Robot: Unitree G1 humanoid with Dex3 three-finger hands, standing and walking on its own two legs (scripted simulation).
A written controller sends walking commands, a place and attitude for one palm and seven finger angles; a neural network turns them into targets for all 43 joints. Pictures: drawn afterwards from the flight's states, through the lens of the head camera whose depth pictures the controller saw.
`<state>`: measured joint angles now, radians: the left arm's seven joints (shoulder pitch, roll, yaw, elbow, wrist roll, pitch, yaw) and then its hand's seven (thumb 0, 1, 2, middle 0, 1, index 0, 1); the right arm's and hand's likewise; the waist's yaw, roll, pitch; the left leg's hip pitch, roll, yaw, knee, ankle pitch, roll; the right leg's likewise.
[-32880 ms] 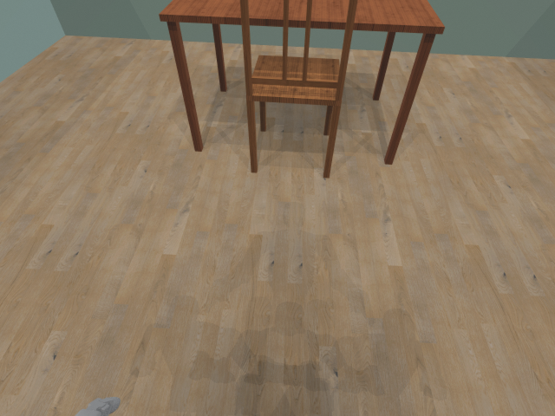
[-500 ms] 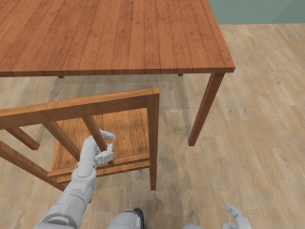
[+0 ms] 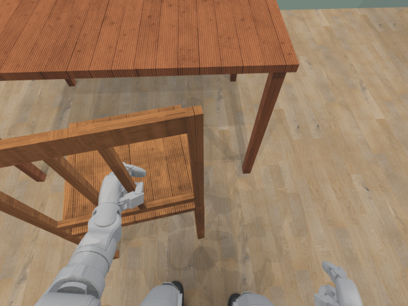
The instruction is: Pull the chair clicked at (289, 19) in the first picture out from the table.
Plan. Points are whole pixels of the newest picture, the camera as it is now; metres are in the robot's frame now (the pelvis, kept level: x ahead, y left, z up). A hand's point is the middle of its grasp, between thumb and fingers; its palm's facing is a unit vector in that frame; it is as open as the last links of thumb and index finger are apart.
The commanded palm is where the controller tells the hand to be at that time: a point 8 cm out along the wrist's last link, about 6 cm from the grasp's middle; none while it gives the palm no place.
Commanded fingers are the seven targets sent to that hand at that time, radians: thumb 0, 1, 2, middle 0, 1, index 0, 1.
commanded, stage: step backward, pulling the chair out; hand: left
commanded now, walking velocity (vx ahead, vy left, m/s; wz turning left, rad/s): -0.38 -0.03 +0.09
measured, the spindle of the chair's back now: (88, 190) +0.34 +0.27 -0.05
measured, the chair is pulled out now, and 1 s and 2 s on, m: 0.22 0.45 0.59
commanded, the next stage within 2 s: stop walking, hand still on the chair in 1.26 s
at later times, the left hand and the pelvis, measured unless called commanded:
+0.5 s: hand (134, 248) +0.22 +0.15 -0.07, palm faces +0.10 -0.97 -0.21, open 5.2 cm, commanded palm +0.19 +0.20 -0.07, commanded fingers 0.00 0.90 0.90 -0.50 -1.45 -0.50 -1.45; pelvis -0.10 -0.02 +0.00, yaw +1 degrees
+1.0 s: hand out of the picture +0.10 +0.12 -0.07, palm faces -0.02 -0.98 -0.18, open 5.1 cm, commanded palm +0.07 +0.17 -0.07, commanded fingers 0.00 0.90 0.90 -0.50 -1.45 -0.50 -1.45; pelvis -0.22 +0.00 +0.00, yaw +5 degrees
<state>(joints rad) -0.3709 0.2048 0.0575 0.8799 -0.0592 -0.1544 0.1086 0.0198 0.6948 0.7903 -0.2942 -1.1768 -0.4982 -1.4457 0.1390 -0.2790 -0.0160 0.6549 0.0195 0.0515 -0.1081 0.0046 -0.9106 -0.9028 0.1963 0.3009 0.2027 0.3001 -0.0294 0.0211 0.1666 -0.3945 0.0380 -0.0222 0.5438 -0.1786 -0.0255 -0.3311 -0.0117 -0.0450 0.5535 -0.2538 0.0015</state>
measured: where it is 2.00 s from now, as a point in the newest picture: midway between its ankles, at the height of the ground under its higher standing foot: outside the picture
